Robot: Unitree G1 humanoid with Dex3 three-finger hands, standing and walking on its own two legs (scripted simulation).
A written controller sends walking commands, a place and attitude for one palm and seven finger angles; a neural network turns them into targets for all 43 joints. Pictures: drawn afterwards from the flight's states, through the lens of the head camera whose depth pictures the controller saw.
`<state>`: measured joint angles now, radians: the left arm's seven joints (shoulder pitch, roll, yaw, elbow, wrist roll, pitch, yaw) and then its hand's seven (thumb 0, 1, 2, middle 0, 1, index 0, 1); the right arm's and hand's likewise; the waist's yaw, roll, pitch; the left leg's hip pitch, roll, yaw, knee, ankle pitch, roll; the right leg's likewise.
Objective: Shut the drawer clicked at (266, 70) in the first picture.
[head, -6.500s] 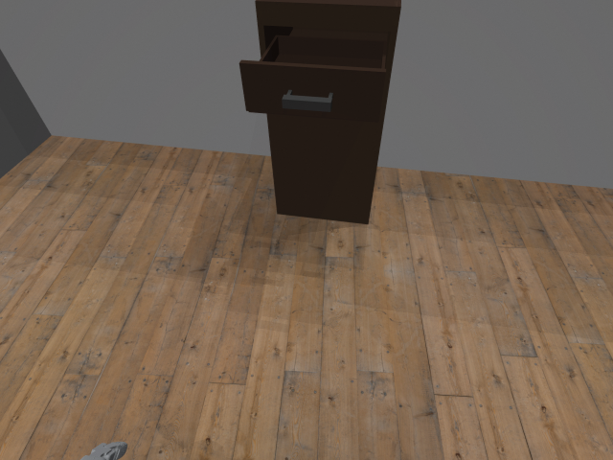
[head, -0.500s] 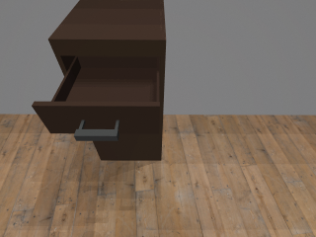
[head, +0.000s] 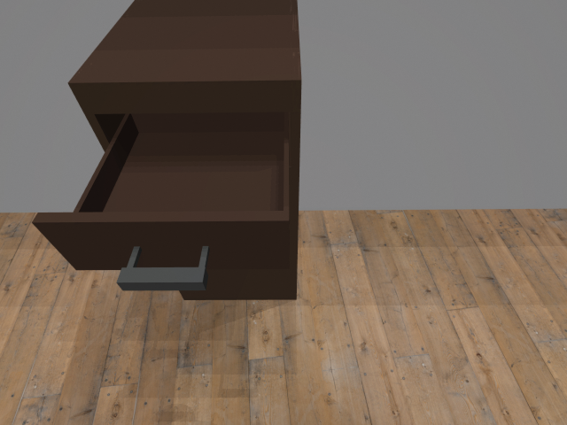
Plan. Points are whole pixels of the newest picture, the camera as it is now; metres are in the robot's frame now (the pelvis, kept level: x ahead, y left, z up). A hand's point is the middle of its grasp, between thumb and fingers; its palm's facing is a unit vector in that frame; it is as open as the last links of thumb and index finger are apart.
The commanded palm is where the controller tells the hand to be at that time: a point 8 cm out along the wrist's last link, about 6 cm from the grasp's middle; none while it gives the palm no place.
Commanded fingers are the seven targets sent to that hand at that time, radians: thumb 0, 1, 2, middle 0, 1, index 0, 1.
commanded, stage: come to a stop and stand still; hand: left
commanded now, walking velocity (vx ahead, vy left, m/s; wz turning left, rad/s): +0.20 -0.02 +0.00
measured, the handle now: (167, 265) +0.34 +0.21 +0.01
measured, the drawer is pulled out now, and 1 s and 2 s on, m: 0.28 0.28 0.28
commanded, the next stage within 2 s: look again from close up in 1.56 s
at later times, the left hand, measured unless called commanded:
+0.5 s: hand out of the picture +0.10 +0.17 -0.16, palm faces +0.04 -0.96 -0.27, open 7.4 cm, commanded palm none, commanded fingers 0.00 0.90 0.90 -0.20 -0.30 -0.20 -0.30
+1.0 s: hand out of the picture +0.02 +0.21 -0.16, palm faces -0.02 -0.98 -0.18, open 7.4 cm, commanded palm none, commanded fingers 0.00 0.90 0.90 -0.20 -0.30 -0.20 -0.30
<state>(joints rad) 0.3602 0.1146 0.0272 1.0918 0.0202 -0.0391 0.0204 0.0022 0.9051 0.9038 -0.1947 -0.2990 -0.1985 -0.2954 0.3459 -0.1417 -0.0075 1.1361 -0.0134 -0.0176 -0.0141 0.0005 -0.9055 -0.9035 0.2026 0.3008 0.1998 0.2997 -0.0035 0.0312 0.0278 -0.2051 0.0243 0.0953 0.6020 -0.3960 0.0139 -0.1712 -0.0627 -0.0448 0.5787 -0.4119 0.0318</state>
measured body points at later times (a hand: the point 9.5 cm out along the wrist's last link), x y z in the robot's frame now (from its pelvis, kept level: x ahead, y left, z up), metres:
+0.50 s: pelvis +0.04 -0.01 +0.01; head +0.10 -0.04 +0.45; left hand +0.10 +0.22 -0.14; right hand +0.08 -0.24 -0.17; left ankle -0.02 +0.11 -0.67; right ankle +0.11 -0.11 -0.73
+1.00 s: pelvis +0.01 +0.03 +0.02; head +0.04 +0.04 +0.47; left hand +0.02 +0.26 -0.14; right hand -0.01 -0.19 -0.13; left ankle +0.01 +0.12 -0.73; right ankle -0.03 -0.10 -0.68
